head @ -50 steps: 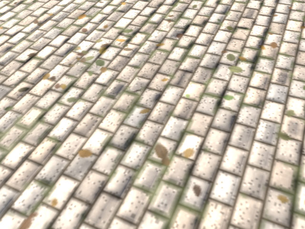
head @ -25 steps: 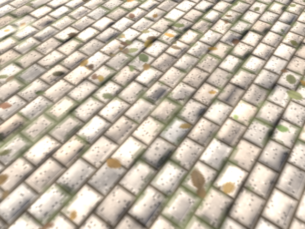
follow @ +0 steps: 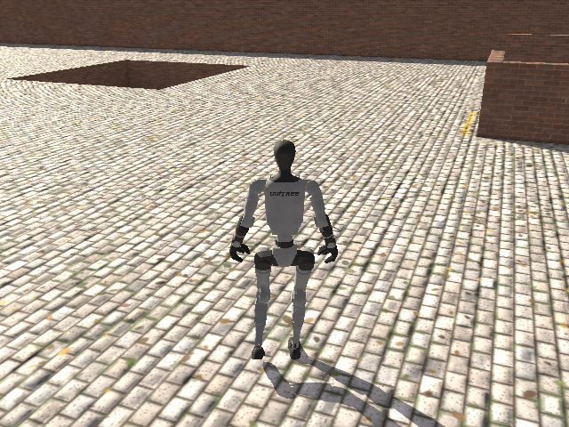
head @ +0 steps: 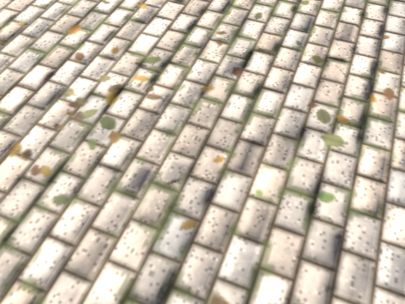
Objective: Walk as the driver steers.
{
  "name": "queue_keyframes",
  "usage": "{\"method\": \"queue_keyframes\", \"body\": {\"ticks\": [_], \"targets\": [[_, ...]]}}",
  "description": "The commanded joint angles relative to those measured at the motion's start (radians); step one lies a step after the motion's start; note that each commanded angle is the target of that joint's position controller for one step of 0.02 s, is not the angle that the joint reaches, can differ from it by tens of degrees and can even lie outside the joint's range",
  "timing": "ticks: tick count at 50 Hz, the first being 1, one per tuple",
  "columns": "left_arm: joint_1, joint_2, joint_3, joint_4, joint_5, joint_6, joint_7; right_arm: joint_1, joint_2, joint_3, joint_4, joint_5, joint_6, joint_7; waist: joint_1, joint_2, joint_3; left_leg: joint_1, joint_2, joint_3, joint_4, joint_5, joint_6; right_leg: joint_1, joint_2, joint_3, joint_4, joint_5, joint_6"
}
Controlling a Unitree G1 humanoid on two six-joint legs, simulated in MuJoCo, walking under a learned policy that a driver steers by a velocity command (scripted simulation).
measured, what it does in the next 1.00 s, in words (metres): walks ahead: left foot, then right foot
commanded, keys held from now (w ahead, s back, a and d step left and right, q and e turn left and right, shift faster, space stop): w+e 0.16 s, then q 0.84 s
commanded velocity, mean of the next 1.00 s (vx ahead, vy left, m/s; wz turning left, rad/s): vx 0.20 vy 0.00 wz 0.15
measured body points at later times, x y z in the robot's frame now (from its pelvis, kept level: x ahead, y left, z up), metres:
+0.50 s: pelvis +0.24 +0.06 +0.00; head +0.28 +0.07 +0.45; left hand +0.39 +0.32 -0.11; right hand +0.37 -0.21 -0.10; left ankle +0.33 +0.14 -0.73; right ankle +0.18 -0.08 -0.66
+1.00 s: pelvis +0.28 +0.02 +0.01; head +0.31 +0.02 +0.46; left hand +0.37 +0.32 -0.07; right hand +0.48 -0.23 -0.10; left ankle +0.24 +0.16 -0.66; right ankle +0.31 -0.09 -0.73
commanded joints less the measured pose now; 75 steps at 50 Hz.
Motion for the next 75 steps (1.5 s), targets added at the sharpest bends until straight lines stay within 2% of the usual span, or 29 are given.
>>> {"method": "queue_keyframes", "body": {"ticks": [1,7,11,15,16,17,18,19,20,22,26,33,36,37,38,39,40,41,43,50,56,57,58,59,60,62,64,70,75], "targets": [[-0.006,0.120,0.033,-0.082,0.005,-0.014,0.015,0.015,-0.121,-0.035,-0.083,-0.014,-0.005,-0.008,-0.030,-0.025,-0.111,-0.182,0.071,-0.040,-0.083,0.049,-0.028,0.206,-0.283,0.386,-0.252,0.210,-0.214],[0.049,0.159,0.045,-0.050,-0.013,-0.002,0.045,-0.165,-0.058,-0.009,-0.117,-0.018,0.007,-0.009,0.031,-0.069,-0.060,-0.094,0.013,0.002,-0.503,0.397,-0.086,0.065,-0.181,0.238,-0.244,0.155,-0.138],[0.120,0.138,0.037,-0.006,-0.010,0.012,0.050,-0.221,-0.076,-0.014,-0.120,-0.012,-0.012,0.013,0.073,-0.103,-0.075,-0.049,-0.022,0.012,-0.661,0.510,-0.061,0.177,-0.213,0.253,-0.151,0.233,-0.097],[0.081,0.114,0.027,0.001,0.004,0.019,0.052,-0.120,-0.107,-0.035,-0.090,-0.024,-0.026,0.022,0.007,-0.122,-0.122,0.080,-0.043,0.041,-0.776,0.511,0.032,0.283,-0.215,0.251,0.037,0.435,-0.028],[0.083,0.090,0.019,-0.011,0.016,0.014,0.053,-0.049,-0.149,-0.046,-0.080,-0.032,-0.031,0.018,-0.018,-0.077,-0.189,0.235,0.027,-0.021,-0.750,0.772,0.075,0.241,-0.161,0.208,0.172,0.404,0.014],[0.182,0.052,0.002,-0.016,0.023,0.003,0.054,0.025,-0.209,-0.054,-0.077,-0.052,-0.027,0.015,0.000,0.091,-0.333,0.550,0.215,-0.251,-0.675,1.074,0.221,0.031,-0.074,0.146,0.442,0.119,0.084],[0.257,0.063,-0.004,0.010,0.024,0.003,0.050,0.077,-0.154,-0.045,-0.044,-0.028,-0.007,0.019,-0.013,0.275,-0.431,0.675,0.352,-0.483,-0.718,1.123,0.357,-0.112,-0.027,0.105,0.679,-0.457,0.152],[0.216,0.130,0.009,-0.002,0.013,0.010,0.045,0.065,-0.134,-0.036,-0.052,0.007,0.009,0.024,-0.023,0.189,-0.393,0.627,0.326,-0.528,-0.763,0.900,0.339,-0.174,-0.066,0.141,0.736,-0.498,0.162],[0.121,0.140,0.015,-0.018,0.002,0.023,0.048,0.013,-0.132,-0.037,-0.068,0.014,0.024,0.023,-0.033,0.110,-0.301,0.550,0.285,-0.477,-0.782,0.706,0.297,-0.227,-0.092,0.126,0.779,-0.457,0.173],[0.006,0.140,0.023,-0.053,0.012,0.049,0.062,-0.055,-0.148,-0.040,-0.090,0.006,0.046,0.015,-0.026,0.040,-0.166,0.338,0.223,-0.391,-0.839,0.564,0.250,-0.240,-0.124,0.098,0.691,-0.385,0.168],[0.038,0.071,0.010,-0.043,0.014,0.061,0.082,-0.086,-0.167,-0.059,-0.100,-0.008,0.082,-0.004,0.015,0.134,-0.164,0.181,0.122,-0.304,-0.884,0.518,0.223,-0.082,-0.091,0.054,0.440,-0.319,0.175],[-0.050,0.072,0.014,-0.066,0.009,0.051,0.071,-0.083,-0.172,-0.076,-0.110,0.012,0.123,-0.027,-0.014,0.147,-0.170,0.147,0.099,-0.395,-0.887,0.213,0.199,0.007,-0.068,0.086,0.202,-0.180,0.164],[-0.011,0.072,0.023,-0.055,0.005,0.030,0.058,-0.096,-0.165,-0.075,-0.118,0.022,0.142,-0.033,0.019,0.149,-0.154,0.125,0.060,-0.415,-0.829,0.207,0.155,0.135,-0.066,0.062,-0.045,-0.056,0.131],[0.008,0.109,0.036,-0.055,0.013,0.027,0.060,-0.073,-0.139,-0.068,-0.118,0.024,0.144,-0.035,0.019,0.112,-0.162,0.066,0.020,-0.386,-0.769,0.130,0.111,0.229,-0.148,0.111,-0.111,-0.020,0.099],[0.001,0.190,0.053,-0.070,0.038,0.034,0.067,-0.046,-0.089,-0.055,-0.128,0.018,0.142,-0.033,-0.008,-0.091,-0.158,-0.075,-0.080,-0.247,-0.573,-0.074,0.047,0.302,-0.364,0.312,-0.166,0.025,0.002],[-0.018,0.212,0.062,-0.068,0.072,0.038,0.061,-0.057,-0.124,-0.068,-0.150,0.020,0.129,-0.032,-0.012,-0.297,-0.120,-0.176,-0.167,-0.088,-0.342,-0.228,0.000,0.222,-0.504,0.506,-0.223,0.158,-0.135],[-0.061,0.160,0.047,-0.090,0.065,0.033,0.064,-0.024,-0.189,-0.091,-0.130,0.007,0.124,-0.030,-0.024,-0.213,-0.115,-0.174,-0.105,-0.107,-0.159,-0.199,-0.034,0.205,-0.510,0.472,-0.208,0.200,-0.161],[-0.106,0.115,0.035,-0.099,0.048,0.031,0.068,0.003,-0.202,-0.101,-0.101,0.015,0.131,-0.030,-0.041,-0.148,-0.102,-0.175,-0.097,-0.096,-0.086,-0.145,-0.052,0.198,-0.448,0.366,-0.183,0.217,-0.121],[-0.137,0.092,0.027,-0.104,0.020,0.033,0.073,0.026,-0.161,-0.096,-0.080,0.014,0.156,-0.037,-0.039,-0.119,-0.084,-0.207,-0.081,-0.073,0.011,-0.063,-0.091,0.224,-0.381,0.240,-0.153,0.267,-0.080],[-0.072,0.153,0.056,-0.074,0.021,0.065,0.081,-0.106,-0.080,-0.058,-0.171,0.021,0.159,-0.008,0.036,-0.187,-0.124,-0.104,-0.011,0.045,-0.290,-0.026,-0.118,0.306,-0.390,0.092,-0.139,0.354,-0.113],[-0.104,0.178,0.071,-0.053,-0.022,0.061,0.065,-0.036,-0.103,-0.074,-0.170,0.021,0.170,0.015,-0.014,-0.194,-0.133,0.139,-0.043,0.134,-0.679,0.143,-0.023,0.248,-0.409,0.023,-0.040,0.306,-0.055],[-0.069,0.150,0.065,-0.034,-0.025,0.057,0.063,0.004,-0.120,-0.084,-0.156,0.018,0.169,0.010,-0.027,-0.152,-0.141,0.252,-0.060,0.115,-0.782,0.247,0.010,0.183,-0.379,-0.023,0.034,0.226,0.002],[-0.029,0.104,0.054,-0.029,0.002,0.054,0.059,0.043,-0.199,-0.108,-0.158,0.019,0.165,-0.002,-0.020,0.036,-0.159,0.433,0.068,-0.085,-0.827,0.532,0.069,-0.004,-0.301,-0.120,0.240,-0.010,0.100],[-0.070,0.052,0.030,-0.094,0.050,0.051,0.059,0.032,-0.317,-0.126,-0.187,-0.001,0.157,-0.011,-0.006,0.329,-0.144,0.502,0.335,-0.450,-0.813,0.837,0.270,-0.308,-0.150,-0.136,0.502,-0.522,0.191],[-0.166,0.103,0.045,-0.104,0.032,0.048,0.069,0.069,-0.262,-0.113,-0.185,-0.033,0.133,-0.002,-0.100,0.216,-0.211,0.443,0.362,-0.471,-0.840,0.762,0.365,-0.317,-0.134,0.032,0.668,-0.553,0.189],[-0.155,0.127,0.058,-0.082,0.011,0.058,0.079,-0.034,-0.208,-0.093,-0.174,-0.011,0.111,-0.009,-0.036,0.123,-0.135,0.376,0.240,-0.315,-0.846,0.588,0.262,-0.329,-0.160,0.067,0.688,-0.384,0.168],[-0.128,0.133,0.065,-0.066,0.023,0.064,0.087,-0.098,-0.172,-0.076,-0.181,0.013,0.119,-0.022,-0.005,0.121,-0.125,0.317,0.186,-0.268,-0.847,0.592,0.221,-0.282,-0.151,0.068,0.669,-0.273,0.179],[-0.140,0.079,0.045,-0.065,0.013,0.055,0.075,-0.074,-0.184,-0.078,-0.169,0.008,0.131,-0.042,-0.018,0.128,-0.140,0.314,0.140,-0.298,-0.842,0.449,0.217,-0.209,-0.106,0.072,0.435,-0.178,0.199],[-0.157,0.087,0.045,-0.074,0.003,0.041,0.059,-0.085,-0.205,-0.085,-0.173,0.008,0.141,-0.032,-0.033,0.154,-0.122,0.251,0.132,-0.408,-0.831,0.356,0.223,-0.088,-0.074,0.087,0.256,-0.219,0.185]]}}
